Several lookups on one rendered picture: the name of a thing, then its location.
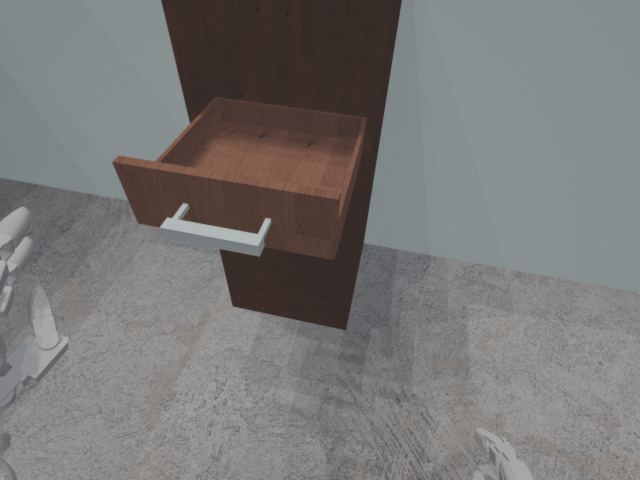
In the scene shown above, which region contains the drawer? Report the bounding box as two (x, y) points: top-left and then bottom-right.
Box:
(112, 97), (367, 260)

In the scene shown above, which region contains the cabinet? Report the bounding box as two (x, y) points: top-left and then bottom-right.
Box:
(161, 0), (402, 330)

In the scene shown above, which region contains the robot left hand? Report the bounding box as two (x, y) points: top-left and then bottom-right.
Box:
(0, 207), (69, 417)

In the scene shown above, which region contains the robot right hand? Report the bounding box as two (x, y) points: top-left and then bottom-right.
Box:
(472, 428), (534, 480)

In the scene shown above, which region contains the handle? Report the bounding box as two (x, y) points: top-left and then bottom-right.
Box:
(160, 203), (272, 257)

